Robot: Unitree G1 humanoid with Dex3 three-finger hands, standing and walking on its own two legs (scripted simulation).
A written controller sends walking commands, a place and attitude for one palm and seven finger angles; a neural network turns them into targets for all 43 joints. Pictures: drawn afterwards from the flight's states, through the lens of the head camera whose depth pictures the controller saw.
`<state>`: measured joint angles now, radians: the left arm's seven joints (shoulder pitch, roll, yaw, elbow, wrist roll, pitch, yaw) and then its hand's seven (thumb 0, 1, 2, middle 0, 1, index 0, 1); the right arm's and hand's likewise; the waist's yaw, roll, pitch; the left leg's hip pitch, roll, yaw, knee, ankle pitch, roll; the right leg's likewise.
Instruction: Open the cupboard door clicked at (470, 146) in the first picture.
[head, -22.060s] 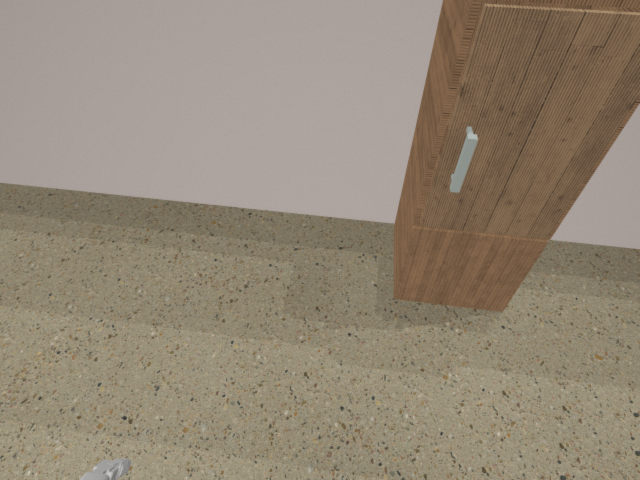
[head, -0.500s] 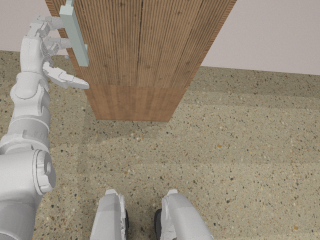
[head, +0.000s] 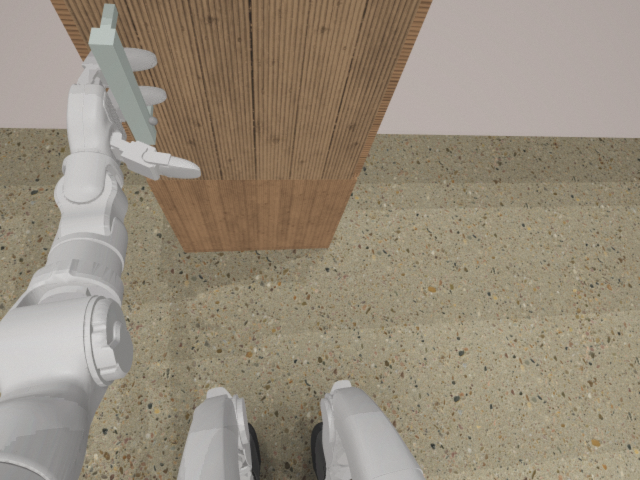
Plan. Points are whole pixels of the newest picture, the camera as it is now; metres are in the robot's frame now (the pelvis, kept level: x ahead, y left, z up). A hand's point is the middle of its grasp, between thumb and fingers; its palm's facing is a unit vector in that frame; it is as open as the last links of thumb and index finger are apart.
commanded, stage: slide the fingers in behind the handle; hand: left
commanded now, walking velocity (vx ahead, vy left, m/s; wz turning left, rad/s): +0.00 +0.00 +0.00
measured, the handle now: (130, 81) +0.58 +0.17 +0.05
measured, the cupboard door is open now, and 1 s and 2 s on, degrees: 0 0 32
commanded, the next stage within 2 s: close the thumb around the handle in 0.28 s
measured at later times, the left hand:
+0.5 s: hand (149, 122) +0.53 +0.14 +0.05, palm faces +0.01 -1.00 -0.02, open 13.7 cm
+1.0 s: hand (147, 123) +0.53 +0.15 +0.05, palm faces +0.00 -1.00 -0.03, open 5.9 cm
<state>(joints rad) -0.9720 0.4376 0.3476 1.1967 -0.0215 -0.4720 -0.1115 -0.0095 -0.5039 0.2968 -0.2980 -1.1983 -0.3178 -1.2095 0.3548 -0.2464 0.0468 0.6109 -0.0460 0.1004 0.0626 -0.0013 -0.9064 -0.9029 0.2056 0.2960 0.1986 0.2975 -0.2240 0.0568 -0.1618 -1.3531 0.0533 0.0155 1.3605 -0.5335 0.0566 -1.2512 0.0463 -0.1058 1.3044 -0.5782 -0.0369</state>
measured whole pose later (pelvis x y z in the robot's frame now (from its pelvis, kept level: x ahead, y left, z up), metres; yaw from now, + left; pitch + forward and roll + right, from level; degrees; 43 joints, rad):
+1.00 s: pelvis +0.00 -0.01 +0.00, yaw +0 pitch +29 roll -4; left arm -0.93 0.43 0.33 1.17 -0.05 -0.50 -0.13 0.01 0.70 0.81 -0.39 -1.33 -0.36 -1.33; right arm 0.35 -0.25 0.03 0.62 -0.04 0.11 0.06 0.00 -0.91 -0.90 0.20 0.30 0.20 0.30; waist -0.20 0.05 -0.16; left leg -1.32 0.05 0.02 1.34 -0.53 0.05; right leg -1.23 0.05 -0.10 1.30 -0.58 -0.05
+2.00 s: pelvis +0.01 -0.02 +0.02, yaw +3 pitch +23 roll -1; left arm -0.22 -0.13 -0.08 0.52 0.13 -0.49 0.58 0.01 0.70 0.79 -0.31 -1.32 -0.31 -1.30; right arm 0.18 -0.19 -0.01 0.55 -0.09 0.07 0.11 0.00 -0.91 -0.90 0.20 0.30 0.20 0.30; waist -0.04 0.02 -0.22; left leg -1.13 0.02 0.03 1.26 -0.53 0.03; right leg -1.05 0.02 -0.08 1.26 -0.60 -0.06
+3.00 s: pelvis +0.02 -0.05 +0.03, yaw +5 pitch +22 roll +1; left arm 0.04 -0.10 -0.24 0.35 0.11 -0.45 0.53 0.00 -0.43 0.33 -0.28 -1.05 -0.34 -1.05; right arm 0.19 -0.19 0.00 0.57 -0.07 -0.04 0.04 0.01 -0.91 -0.90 0.20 0.30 0.19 0.30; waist -0.03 0.02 -0.21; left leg -1.09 0.00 0.00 1.22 -0.51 -0.02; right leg -1.02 0.01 -0.11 1.26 -0.62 -0.10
